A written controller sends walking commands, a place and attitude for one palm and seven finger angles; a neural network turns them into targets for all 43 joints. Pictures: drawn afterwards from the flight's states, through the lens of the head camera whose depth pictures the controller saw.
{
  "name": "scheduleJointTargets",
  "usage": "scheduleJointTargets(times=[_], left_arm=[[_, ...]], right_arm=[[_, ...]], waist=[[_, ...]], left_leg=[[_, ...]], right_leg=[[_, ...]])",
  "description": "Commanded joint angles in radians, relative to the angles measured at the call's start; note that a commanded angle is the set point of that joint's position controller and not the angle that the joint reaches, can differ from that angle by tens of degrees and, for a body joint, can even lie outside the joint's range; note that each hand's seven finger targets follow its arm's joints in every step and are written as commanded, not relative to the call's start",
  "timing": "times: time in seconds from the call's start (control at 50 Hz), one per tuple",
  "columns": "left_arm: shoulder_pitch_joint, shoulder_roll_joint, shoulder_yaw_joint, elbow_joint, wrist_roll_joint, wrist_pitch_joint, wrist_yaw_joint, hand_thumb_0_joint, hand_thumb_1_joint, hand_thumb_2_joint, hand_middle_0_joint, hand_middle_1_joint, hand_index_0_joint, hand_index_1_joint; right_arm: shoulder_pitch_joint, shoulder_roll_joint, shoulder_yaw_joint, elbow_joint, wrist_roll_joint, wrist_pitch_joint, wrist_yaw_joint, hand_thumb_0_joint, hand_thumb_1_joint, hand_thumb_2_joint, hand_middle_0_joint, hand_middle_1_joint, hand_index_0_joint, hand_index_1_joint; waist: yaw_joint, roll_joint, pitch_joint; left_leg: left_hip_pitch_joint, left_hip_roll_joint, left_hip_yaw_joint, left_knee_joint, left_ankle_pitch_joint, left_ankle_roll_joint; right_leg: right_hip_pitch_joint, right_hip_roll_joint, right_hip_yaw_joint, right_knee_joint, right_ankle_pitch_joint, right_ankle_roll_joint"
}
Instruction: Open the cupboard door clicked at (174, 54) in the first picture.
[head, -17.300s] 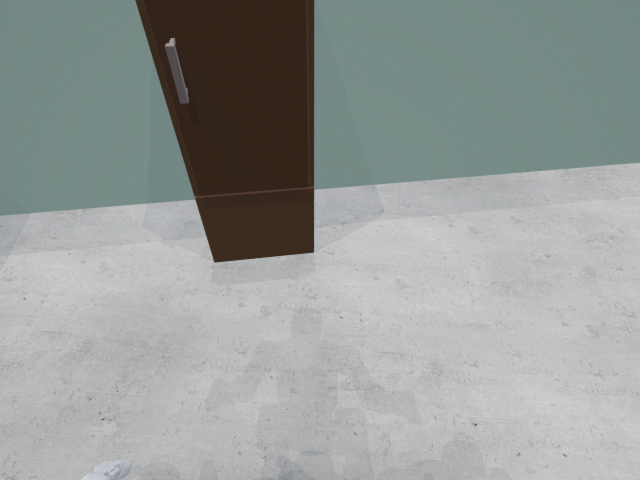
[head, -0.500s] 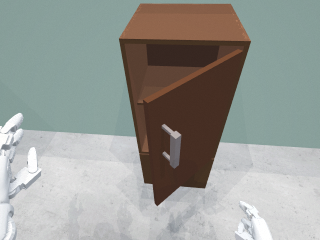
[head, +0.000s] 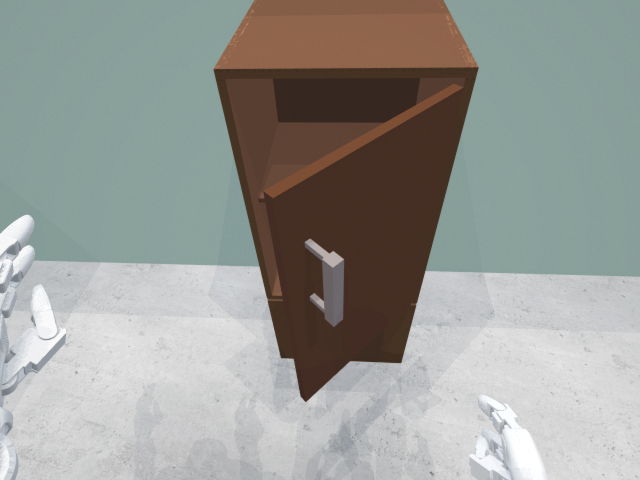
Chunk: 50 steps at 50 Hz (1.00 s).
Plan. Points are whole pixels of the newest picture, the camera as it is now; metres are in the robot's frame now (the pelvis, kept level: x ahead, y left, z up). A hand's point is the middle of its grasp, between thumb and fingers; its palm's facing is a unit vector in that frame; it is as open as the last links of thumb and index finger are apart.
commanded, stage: step back with the hand held close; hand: left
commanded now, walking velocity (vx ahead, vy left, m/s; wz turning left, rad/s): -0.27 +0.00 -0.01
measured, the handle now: (323, 283) +0.37 +0.04 +0.03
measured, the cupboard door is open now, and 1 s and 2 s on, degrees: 46 46 46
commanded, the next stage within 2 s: stop stepping back and stand still in 1.02 s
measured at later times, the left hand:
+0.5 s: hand out of the picture +0.12 +0.29 +0.15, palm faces +0.40 -0.77 -0.51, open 7.4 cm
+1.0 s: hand out of the picture +0.00 +0.31 +0.17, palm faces +0.53 -0.70 -0.48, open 7.4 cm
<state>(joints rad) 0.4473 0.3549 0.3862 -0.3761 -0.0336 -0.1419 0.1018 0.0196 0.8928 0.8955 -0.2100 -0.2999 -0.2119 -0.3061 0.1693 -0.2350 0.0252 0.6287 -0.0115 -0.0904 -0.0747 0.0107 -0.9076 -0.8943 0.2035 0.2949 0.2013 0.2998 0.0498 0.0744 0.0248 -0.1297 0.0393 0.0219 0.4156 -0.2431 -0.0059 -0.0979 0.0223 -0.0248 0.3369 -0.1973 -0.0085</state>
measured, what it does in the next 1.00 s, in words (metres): walks backwards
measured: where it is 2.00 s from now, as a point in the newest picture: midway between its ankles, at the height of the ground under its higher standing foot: outside the picture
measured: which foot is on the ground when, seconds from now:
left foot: down 0.00-1.00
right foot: down 0.00-0.84, up 0.86-1.00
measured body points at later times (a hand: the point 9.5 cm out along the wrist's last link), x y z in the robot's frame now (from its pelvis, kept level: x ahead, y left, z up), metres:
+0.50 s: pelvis -0.08 +0.03 -0.01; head -0.06 +0.04 +0.44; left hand +0.10 +0.33 +0.17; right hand +0.10 -0.21 -0.08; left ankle -0.01 +0.12 -0.75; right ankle -0.01 -0.11 -0.74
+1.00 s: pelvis -0.17 +0.02 -0.03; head -0.15 +0.05 +0.41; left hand -0.03 +0.34 +0.19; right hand +0.03 -0.18 -0.10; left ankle -0.01 +0.13 -0.75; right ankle -0.19 -0.10 -0.72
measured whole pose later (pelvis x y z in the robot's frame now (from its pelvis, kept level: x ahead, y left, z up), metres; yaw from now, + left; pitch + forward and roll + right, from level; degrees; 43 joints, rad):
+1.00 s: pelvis -0.17 +0.02 -0.03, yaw +6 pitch -1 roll -3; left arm 0.48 0.47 0.50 -0.56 -0.03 -0.27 0.15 0.02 0.89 0.90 -0.21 -0.30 -0.21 -0.31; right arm 0.19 -0.17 -0.02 0.61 -0.01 -0.16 -0.06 0.01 -0.91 -0.89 0.20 0.30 0.20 0.30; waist 0.01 -0.01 0.07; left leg -0.53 0.06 0.10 0.56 -0.01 0.07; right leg -0.35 0.07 0.01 0.91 -0.49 0.00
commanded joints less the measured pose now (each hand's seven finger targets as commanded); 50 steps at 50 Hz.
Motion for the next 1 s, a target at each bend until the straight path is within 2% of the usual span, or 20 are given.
scheduleJointTargets(times=[0.0, 0.06, 0.1, 0.16, 0.2, 0.3, 0.42, 0.52, 0.58, 0.6, 0.66, 0.72, 0.76, 0.78, 0.82, 0.84, 0.88, 0.9, 0.94, 0.98], left_arm=[[0.051, 0.172, 0.089, -0.194, -0.006, -0.068, 0.009, 0.000, 0.900, 0.900, -0.200, -0.300, -0.200, -0.300], [0.076, 0.204, 0.117, -0.233, -0.008, -0.067, 0.017, 0.000, 0.900, 0.900, -0.200, -0.300, -0.200, -0.300], [0.104, 0.229, 0.148, -0.254, -0.011, -0.069, 0.025, 0.000, 0.900, 0.900, -0.200, -0.300, -0.200, -0.300], [0.111, 0.250, 0.166, -0.296, -0.012, -0.072, 0.032, 0.000, 0.900, 0.900, -0.200, -0.300, -0.200, -0.300], [0.121, 0.253, 0.175, -0.296, -0.012, -0.074, 0.040, 0.000, 0.900, 0.900, -0.200, -0.300, -0.200, -0.300], [0.101, 0.233, 0.152, -0.294, -0.004, -0.085, 0.048, 0.000, 0.900, 0.900, -0.200, -0.300, -0.200, -0.300], [0.072, 0.221, 0.155, -0.292, 0.023, -0.115, 0.061, 0.000, 0.900, 0.900, -0.200, -0.300, -0.200, -0.300], [0.029, 0.218, 0.174, -0.334, 0.051, -0.147, 0.068, 0.000, 0.900, 0.900, -0.200, -0.300, -0.200, -0.300], [0.036, 0.246, 0.204, -0.360, 0.052, -0.162, 0.068, 0.000, 0.900, 0.900, -0.200, -0.300, -0.200, -0.300], [0.045, 0.240, 0.202, -0.361, 0.049, -0.166, 0.067, 0.000, 0.900, 0.900, -0.200, -0.300, -0.200, -0.300], [0.036, 0.232, 0.205, -0.362, 0.048, -0.180, 0.061, 0.000, 0.900, 0.900, -0.200, -0.300, -0.200, -0.300], [-0.013, 0.222, 0.166, -0.358, 0.028, -0.176, 0.064, 0.000, 0.900, 0.900, -0.200, -0.300, -0.200, -0.300], [-0.048, 0.221, 0.152, -0.348, 0.024, -0.178, 0.069, 0.000, 0.900, 0.900, -0.200, -0.300, -0.200, -0.300], [-0.061, 0.231, 0.163, -0.348, 0.027, -0.183, 0.071, 0.000, 0.900, 0.900, -0.200, -0.300, -0.200, -0.300], [-0.032, 0.217, 0.188, -0.341, 0.034, -0.184, 0.070, 0.000, 0.900, 0.900, -0.200, -0.300, -0.200, -0.300], [-0.041, 0.231, 0.205, -0.363, 0.035, -0.185, 0.069, 0.000, 0.900, 0.900, -0.200, -0.300, -0.200, -0.300], [-0.018, 0.294, 0.252, -0.405, 0.011, -0.187, 0.070, 0.000, 0.900, 0.900, -0.200, -0.300, -0.200, -0.300], [0.024, 0.275, 0.246, -0.414, 0.001, -0.184, 0.071, 0.000, 0.900, 0.900, -0.200, -0.300, -0.200, -0.300], [0.129, 0.237, 0.227, -0.369, -0.017, -0.170, 0.069, 0.000, 0.900, 0.900, -0.200, -0.300, -0.200, -0.300], [0.110, 0.237, 0.218, -0.360, -0.028, -0.167, 0.064, 0.000, 0.900, 0.900, -0.200, -0.300, -0.200, -0.300]], right_arm=[[-0.109, -0.114, -0.057, -0.179, 0.005, -0.028, -0.013, 0.000, -0.900, -0.900, 0.200, 0.300, 0.200, 0.300], [-0.101, -0.117, -0.069, -0.197, 0.011, -0.009, -0.016, 0.000, -0.900, -0.900, 0.200, 0.300, 0.200, 0.300], [-0.105, -0.109, -0.073, -0.208, 0.013, 0.001, -0.020, 0.000, -0.900, -0.900, 0.200, 0.300, 0.200, 0.300], [-0.106, -0.107, -0.078, -0.230, 0.017, 0.011, -0.023, 0.000, -0.900, -0.900, 0.200, 0.300, 0.200, 0.300], [-0.109, -0.104, -0.078, -0.231, 0.017, 0.014, -0.026, 0.000, -0.900, -0.900, 0.200, 0.300, 0.200, 0.300], [-0.098, -0.114, -0.078, -0.231, 0.018, 0.006, -0.026, 0.000, -0.900, -0.900, 0.200, 0.300, 0.200, 0.300], [-0.078, -0.134, -0.078, -0.239, 0.017, -0.019, -0.023, 0.000, -0.900, -0.900, 0.200, 0.300, 0.200, 0.300], [-0.067, -0.141, -0.083, -0.244, 0.012, -0.054, -0.024, 0.000, -0.900, -0.900, 0.200, 0.300, 0.200, 0.300], [-0.060, -0.134, -0.087, -0.239, 0.009, -0.077, -0.021, 0.000, -0.900, -0.900, 0.200, 0.300, 0.200, 0.300], [-0.056, -0.127, -0.085, -0.237, 0.009, -0.083, -0.020, 0.000, -0.900, -0.900, 0.200, 0.300, 0.200, 0.300], [-0.036, -0.129, -0.093, -0.221, 0.006, -0.096, -0.013, 0.000, -0.900, -0.900, 0.200, 0.300, 0.200, 0.300], [-0.023, -0.117, -0.085, -0.183, 0.003, -0.100, -0.010, 0.000, -0.900, -0.900, 0.200, 0.300, 0.200, 0.300], [-0.017, -0.119, -0.082, -0.167, 0.004, -0.095, -0.011, 0.000, -0.900, -0.900, 0.200, 0.300, 0.200, 0.300], [-0.036, -0.125, -0.087, -0.166, 0.001, -0.099, -0.018, 0.000, -0.900, -0.900, 0.200, 0.300, 0.200, 0.300], [-0.057, -0.127, -0.086, -0.180, 0.003, -0.106, -0.024, 0.000, -0.900, -0.900, 0.200, 0.300, 0.200, 0.300], [-0.065, -0.117, -0.092, -0.183, 0.000, -0.109, -0.023, 0.000, -0.900, -0.900, 0.200, 0.300, 0.200, 0.300], [-0.052, -0.085, -0.105, -0.176, -0.001, -0.120, -0.015, 0.000, -0.900, -0.900, 0.200, 0.300, 0.200, 0.300], [-0.063, -0.089, -0.111, -0.182, 0.004, -0.133, -0.008, 0.000, -0.900, -0.900, 0.200, 0.300, 0.200, 0.300], [-0.081, -0.090, -0.112, -0.177, 0.010, -0.145, 0.009, 0.000, -0.900, -0.900, 0.200, 0.300, 0.200, 0.300], [-0.112, -0.091, -0.099, -0.184, 0.005, -0.141, 0.015, 0.000, -0.900, -0.900, 0.200, 0.300, 0.200, 0.300]], waist=[[-0.027, -0.030, -0.121], [-0.028, -0.071, -0.199], [-0.024, -0.057, -0.234], [-0.022, -0.072, -0.240], [-0.021, -0.045, -0.220], [-0.030, -0.024, -0.130], [-0.038, -0.003, -0.048], [-0.033, 0.085, -0.063], [-0.034, 0.055, -0.106], [-0.036, 0.022, -0.096], [-0.050, -0.041, -0.049], [-0.065, -0.131, -0.026], [-0.073, -0.091, -0.027], [-0.068, -0.027, -0.028], [-0.045, 0.140, -0.075], [-0.034, 0.176, -0.135], [-0.030, 0.082, -0.221], [-0.025, 0.064, -0.222], [-0.021, 0.140, -0.207], [-0.031, 0.209, -0.107]], left_leg=[[0.036, -0.001, 0.003, -0.006, 0.260, 0.032], [0.041, 0.012, 0.005, 0.006, 0.355, 0.030], [0.039, 0.016, 0.005, 0.012, 0.415, 0.028], [0.012, 0.019, 0.000, 0.015, 0.428, 0.025], [-0.022, 0.022, -0.006, 0.004, 0.399, 0.027], [-0.140, 0.030, -0.024, -0.040, 0.161, 0.041], [-0.404, 0.059, -0.082, -0.120, -0.286, 0.081], [-0.585, 0.116, -0.153, -0.179, -0.479, 0.119], [-0.566, 0.104, -0.151, -0.128, -0.453, 0.120], [-0.545, 0.081, -0.128, -0.086, -0.432, 0.113], [-0.505, 0.035, -0.087, 0.043, -0.487, 0.095], [-0.299, -0.009, -0.067, 0.142, -0.337, 0.045], [-0.249, 0.010, -0.092, 0.119, -0.349, 0.042], [-0.311, 0.048, -0.133, 0.041, -0.405, 0.058], [-0.571, 0.201, -0.276, -0.191, -0.581, 0.121], [-0.624, 0.273, -0.326, -0.254, -0.554, 0.155], [-0.408, 0.280, -0.278, -0.191, -0.286, 0.155], [-0.309, 0.274, -0.231, -0.160, -0.193, 0.151], [-0.270, 0.268, -0.121, -0.189, -0.238, 0.109], [-0.372, 0.269, -0.093, -0.211, -0.308, 0.065]], right_leg=[[-0.076, -0.081, 0.072, -0.039, 0.325, 0.000], [-0.045, -0.075, 0.058, 0.000, 0.413, 0.010], [-0.022, -0.076, 0.052, 0.037, 0.471, 0.010], [-0.024, -0.067, 0.048, 0.066, 0.477, 0.015], [-0.029, -0.065, 0.051, 0.074, 0.434, 0.014], [-0.071, -0.053, 0.068, 0.058, 0.214, 0.019], [-0.015, -0.032, 0.078, 0.099, -0.044, 0.023], [0.100, 0.015, 0.057, 0.267, -0.042, 0.033], [0.102, 0.018, 0.089, 0.291, 0.041, 0.025], [0.062, 0.004, 0.120, 0.263, 0.039, 0.018], [-0.102, -0.038, 0.229, 0.149, -0.152, -0.010], [-0.357, -0.091, 0.262, 0.041, -0.203, -0.038], [-0.431, -0.076, 0.214, 0.053, -0.284, -0.020], [-0.377, -0.048, 0.185, 0.112, -0.286, -0.006], [-0.101, 0.054, 0.069, 0.461, -0.167, 0.036], [0.006, 0.081, 0.032, 0.654, -0.152, 0.046], [-0.125, 0.065, 0.059, 0.722, -0.270, 0.029], [-0.182, 0.058, 0.054, 0.685, -0.306, 0.019], [-0.174, 0.042, 0.005, 0.599, -0.336, -0.001], [-0.118, 0.024, 0.015, 0.418, -0.356, -0.023]])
